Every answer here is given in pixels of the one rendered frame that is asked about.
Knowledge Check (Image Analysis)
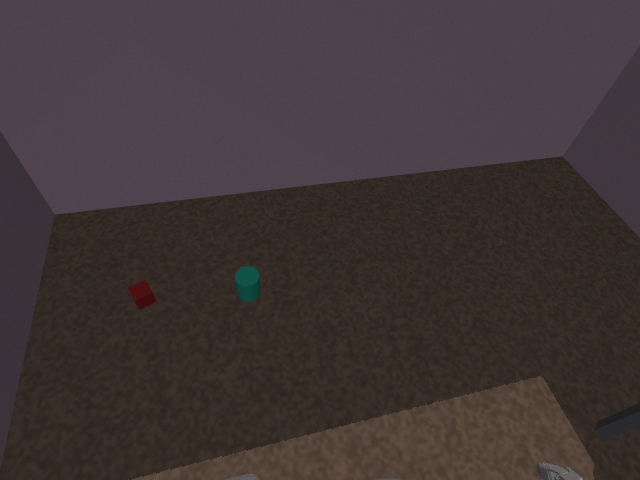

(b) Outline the right robot hand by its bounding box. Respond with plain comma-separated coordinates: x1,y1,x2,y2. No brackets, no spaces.
536,462,583,480

